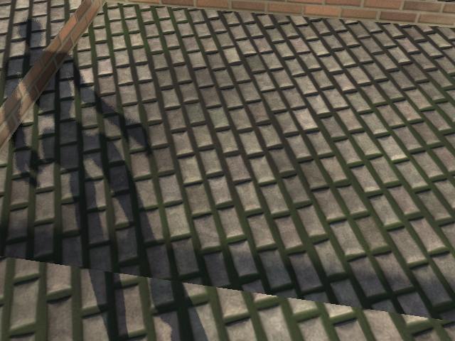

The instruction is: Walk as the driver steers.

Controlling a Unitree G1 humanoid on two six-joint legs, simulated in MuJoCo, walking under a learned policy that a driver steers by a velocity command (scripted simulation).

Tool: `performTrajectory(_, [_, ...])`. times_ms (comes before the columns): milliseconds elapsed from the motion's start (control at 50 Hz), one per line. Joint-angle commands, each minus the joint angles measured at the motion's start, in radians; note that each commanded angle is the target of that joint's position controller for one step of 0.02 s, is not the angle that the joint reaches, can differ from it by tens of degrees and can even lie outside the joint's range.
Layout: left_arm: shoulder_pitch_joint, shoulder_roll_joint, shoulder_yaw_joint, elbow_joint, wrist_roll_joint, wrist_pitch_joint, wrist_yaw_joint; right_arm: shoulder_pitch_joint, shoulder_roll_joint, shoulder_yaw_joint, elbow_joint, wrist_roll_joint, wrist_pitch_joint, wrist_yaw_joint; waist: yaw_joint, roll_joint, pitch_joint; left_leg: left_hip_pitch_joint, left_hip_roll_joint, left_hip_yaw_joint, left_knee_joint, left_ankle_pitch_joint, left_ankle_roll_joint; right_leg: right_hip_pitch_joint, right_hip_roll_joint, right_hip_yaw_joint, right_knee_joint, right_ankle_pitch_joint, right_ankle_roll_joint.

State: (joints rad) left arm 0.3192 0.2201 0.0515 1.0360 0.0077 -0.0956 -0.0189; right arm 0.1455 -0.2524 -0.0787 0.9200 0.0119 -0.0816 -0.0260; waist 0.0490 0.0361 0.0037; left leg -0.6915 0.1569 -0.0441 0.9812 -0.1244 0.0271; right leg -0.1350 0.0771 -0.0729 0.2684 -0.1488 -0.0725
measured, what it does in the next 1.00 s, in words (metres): walks ahead: left foot, then right foot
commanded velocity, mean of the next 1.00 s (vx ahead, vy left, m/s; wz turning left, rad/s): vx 0.24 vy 0.00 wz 0.00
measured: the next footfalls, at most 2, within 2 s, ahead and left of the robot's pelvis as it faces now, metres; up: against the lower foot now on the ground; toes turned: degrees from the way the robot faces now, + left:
left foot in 0.26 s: +0.34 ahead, +0.16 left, +0.00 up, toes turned +3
right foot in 0.70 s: +0.41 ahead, -0.06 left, +0.00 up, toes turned +0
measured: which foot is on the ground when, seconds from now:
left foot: up 0.00-0.24, down 0.26-1.00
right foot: down 0.00-0.26, up 0.28-0.68, down 0.70-1.00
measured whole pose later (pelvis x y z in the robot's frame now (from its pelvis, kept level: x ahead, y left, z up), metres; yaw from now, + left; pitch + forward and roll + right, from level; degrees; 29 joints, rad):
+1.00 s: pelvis +0.34 +0.06 -0.01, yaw +0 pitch -1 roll +0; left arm 0.15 0.19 0.05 1.05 0.00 0.00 0.04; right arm 0.22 -0.20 -0.03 1.06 -0.01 0.00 -0.03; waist -0.01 0.00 0.04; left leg -0.16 -0.01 0.06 0.49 -0.32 0.02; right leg -0.29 -0.02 0.00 0.52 -0.22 0.01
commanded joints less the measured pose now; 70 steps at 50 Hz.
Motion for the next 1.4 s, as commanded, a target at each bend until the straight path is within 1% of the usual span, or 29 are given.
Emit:
performTrajectory(20, [-0.026,0.145,0.023,-0.061,-0.004,-0.012,0.021,-0.018,-0.034,-0.006,-0.047,-0.006,-0.003,0.007,-0.033,-0.080,0.046,-0.006,0.003,0.001,-0.174,0.173,-0.012,-0.052,-0.271,0.178,-0.166,0.121,-0.151])
performTrajectory(120, [0.072,0.158,0.028,-0.031,-0.022,0.002,0.024,-0.179,-0.022,0.011,-0.091,0.007,-0.009,0.033,0.022,-0.083,0.081,0.014,-0.045,0.039,-0.368,0.216,-0.010,0.054,-0.286,0.141,-0.131,0.115,-0.134])
performTrajectory(180, [0.106,0.167,0.035,-0.013,-0.028,0.021,0.028,-0.220,-0.035,0.014,-0.120,0.012,-0.016,0.054,0.022,-0.092,0.095,0.014,-0.060,0.039,-0.429,0.125,0.016,0.147,-0.336,0.156,-0.072,0.139,-0.125])
performTrajectory(220, [0.090,0.181,0.042,-0.014,-0.030,0.031,0.029,-0.168,-0.063,0.004,-0.116,0.015,-0.019,0.062,-0.018,-0.113,0.067,0.119,-0.090,0.061,-0.460,0.052,0.042,0.176,-0.350,0.159,-0.007,0.272,-0.106])
performTrajectory(240, [0.062,0.186,0.043,-0.022,-0.033,0.036,0.030,-0.083,-0.090,-0.011,-0.095,0.012,-0.021,0.061,-0.073,-0.119,0.014,0.249,-0.125,0.091,-0.481,0.035,0.061,0.172,-0.325,0.132,0.095,0.446,-0.087])
performTrajectory(260, [0.046,0.163,0.034,-0.031,-0.030,0.040,0.030,0.092,-0.141,-0.038,-0.039,0.007,-0.022,0.057,-0.149,-0.098,-0.091,0.485,-0.146,0.103,-0.479,0.049,0.090,0.111,-0.266,0.084,0.299,0.539,-0.056])
performTrajectory(280, [0.064,0.122,0.016,-0.055,-0.011,0.039,0.031,0.274,-0.235,-0.061,-0.005,-0.015,-0.022,0.048,-0.193,0.037,-0.253,0.791,0.064,-0.140,-0.464,0.147,0.163,-0.094,-0.188,0.025,0.653,0.268,-0.004])
performTrajectory(300, [0.187,-0.008,-0.015,-0.051,-0.015,0.017,0.026,0.292,-0.276,-0.061,0.010,-0.026,-0.019,0.055,-0.116,0.279,-0.360,1.045,0.265,-0.596,-0.607,0.141,0.321,-0.447,0.009,0.075,0.967,-0.412,0.058])
performTrajectory(320, [0.157,0.091,0.006,-0.034,-0.035,-0.003,0.023,0.274,-0.182,-0.036,0.000,-0.012,-0.018,0.058,-0.143,0.179,-0.349,1.017,0.248,-0.605,-0.628,0.203,0.303,-0.520,-0.032,0.215,1.088,-0.456,0.052])
performTrajectory(340, [0.083,0.128,0.017,-0.055,-0.050,-0.010,0.025,0.190,-0.131,-0.020,-0.014,-0.008,-0.018,0.056,-0.128,0.133,-0.223,0.896,0.217,-0.422,-0.607,0.364,0.265,-0.565,-0.072,0.191,1.114,-0.407,0.049])
performTrajectory(360, [0.034,0.131,0.020,-0.062,-0.045,-0.007,0.033,0.107,-0.100,-0.007,-0.033,-0.012,-0.019,0.058,-0.096,0.036,-0.159,0.758,0.173,-0.288,-0.611,0.510,0.237,-0.528,-0.121,0.161,1.070,-0.334,0.054])
performTrajectory(380, [0.007,0.128,0.030,-0.065,-0.033,0.002,0.043,0.057,-0.078,-0.001,-0.035,-0.018,-0.019,0.060,-0.069,0.005,-0.109,0.639,0.130,-0.198,-0.633,0.573,0.213,-0.481,-0.151,0.148,0.999,-0.289,0.057])
performTrajectory(420, [0.043,0.087,0.032,-0.058,-0.029,0.033,0.047,0.048,-0.037,0.013,-0.016,-0.037,-0.022,0.060,-0.023,0.034,-0.099,0.529,0.092,-0.120,-0.671,0.648,0.198,-0.371,-0.173,0.144,0.908,-0.235,0.053])
performTrajectory(440, [0.056,0.064,0.030,-0.056,-0.025,0.045,0.047,0.054,-0.038,0.016,-0.004,-0.038,-0.026,0.057,-0.007,0.034,-0.099,0.498,0.086,-0.092,-0.681,0.695,0.207,-0.339,-0.173,0.139,0.862,-0.215,0.059])
performTrajectory(480, [0.020,0.055,0.030,-0.075,-0.016,0.060,0.053,0.047,-0.065,0.014,0.011,-0.042,-0.026,0.042,0.009,0.037,-0.095,0.475,0.069,-0.039,-0.692,0.742,0.211,-0.323,-0.172,0.135,0.726,-0.146,0.070])
performTrajectory(540, [-0.065,0.049,0.022,-0.098,-0.010,0.073,0.055,0.037,-0.091,0.012,0.023,-0.035,-0.009,0.021,-0.006,0.051,-0.106,0.459,0.032,0.025,-0.692,0.703,0.179,-0.254,-0.162,0.114,0.511,-0.017,0.077])
performTrajectory(580, [-0.102,0.063,0.024,-0.104,-0.014,0.086,0.054,0.058,-0.101,0.011,0.041,-0.033,0.004,0.016,-0.022,0.050,-0.104,0.462,0.037,0.014,-0.700,0.613,0.174,-0.226,-0.155,0.108,0.451,0.013,0.077])
performTrajectory(640, [-0.141,0.078,0.026,-0.110,-0.006,0.099,0.058,0.060,-0.086,0.015,0.060,-0.027,0.021,0.013,-0.033,0.043,-0.063,0.461,0.050,-0.026,-0.694,0.402,0.177,-0.205,-0.157,0.114,0.362,-0.018,0.068])
performTrajectory(660, [-0.139,0.080,0.027,-0.108,-0.003,0.099,0.058,0.047,-0.080,0.016,0.062,-0.019,0.027,0.011,-0.024,0.035,-0.052,0.455,0.045,-0.036,-0.675,0.319,0.169,-0.178,-0.154,0.107,0.305,-0.011,0.059])
performTrajectory(680, [-0.123,0.079,0.027,-0.098,0.004,0.097,0.058,0.046,-0.070,0.019,0.067,-0.010,0.033,0.010,-0.010,0.021,-0.048,0.442,0.021,-0.035,-0.650,0.211,0.144,-0.119,-0.148,0.098,0.220,0.055,0.047])
performTrajectory(700, [-0.108,0.097,0.029,-0.088,0.015,0.095,0.060,0.086,-0.055,0.023,0.081,-0.009,0.036,0.009,-0.017,-0.012,-0.046,0.425,-0.022,-0.028,-0.624,0.078,0.104,-0.059,-0.171,0.123,0.164,0.184,0.035])
performTrajectory(720, [-0.097,0.131,0.032,-0.085,0.015,0.095,0.063,0.130,-0.041,0.024,0.088,-0.024,0.036,0.009,-0.055,-0.068,-0.053,0.386,-0.084,-0.001,-0.581,-0.064,0.069,0.002,-0.215,0.160,0.177,0.322,0.019])
performTrajectory(740, [-0.135,0.156,0.036,-0.078,0.000,0.098,0.063,0.222,-0.018,0.023,0.107,-0.025,0.041,0.008,-0.125,-0.179,-0.048,0.352,-0.145,0.040,-0.597,-0.164,0.039,0.009,-0.231,0.182,0.199,0.271,-0.016])
performTrajectory(760, [-0.162,0.111,0.031,-0.077,-0.011,0.100,0.058,0.190,-0.010,0.029,0.107,-0.027,0.051,0.002,-0.099,-0.196,-0.024,0.407,-0.154,0.068,-0.597,-0.174,0.020,-0.073,-0.206,0.184,0.166,0.119,-0.007])
performTrajectory(780, [-0.176,0.081,0.024,-0.076,-0.011,0.098,0.056,0.149,-0.029,0.026,0.100,-0.025,0.060,-0.003,-0.083,-0.154,0.002,0.418,-0.149,0.070,-0.593,-0.169,0.012,-0.109,-0.184,0.173,0.151,0.066,0.012])
performTrajectory(820, [-0.182,0.085,0.022,-0.068,-0.005,0.088,0.055,0.121,-0.032,0.027,0.098,-0.025,0.071,-0.008,-0.072,-0.104,0.001,0.426,-0.139,0.066,-0.581,-0.104,0.012,-0.095,-0.166,0.157,0.164,0.128,0.029])
performTrajectory(900, [-0.154,0.085,0.021,-0.032,-0.011,0.081,0.057,0.121,-0.035,0.028,0.110,-0.020,0.072,-0.002,-0.063,-0.077,-0.041,0.468,-0.125,0.059,-0.564,0.009,0.011,-0.039,-0.158,0.144,0.202,0.249,0.016])
performTrajectory(980, [-0.156,0.083,0.019,-0.013,-0.013,0.088,0.057,0.128,-0.023,0.031,0.126,-0.017,0.078,-0.003,-0.058,-0.050,-0.039,0.479,-0.123,0.062,-0.557,0.027,0.006,-0.028,-0.149,0.134,0.211,0.256,0.012])
performTrajectory(1400, [-0.152,0.058,0.005,0.052,-0.009,0.113,0.063,0.199,0.001,0.050,0.177,-0.020,0.079,-0.013,-0.048,-0.037,0.050,0.431,-0.114,0.054,-0.620,-0.123,0.002,-0.039,-0.118,0.114,0.166,0.086,0.037])
Velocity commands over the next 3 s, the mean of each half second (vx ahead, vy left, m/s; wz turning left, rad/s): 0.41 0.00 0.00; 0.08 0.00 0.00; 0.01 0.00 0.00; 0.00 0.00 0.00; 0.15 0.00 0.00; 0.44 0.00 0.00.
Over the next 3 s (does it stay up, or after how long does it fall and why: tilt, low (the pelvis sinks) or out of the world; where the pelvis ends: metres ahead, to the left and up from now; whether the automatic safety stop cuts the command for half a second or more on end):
stays up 0.64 0.04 -0.04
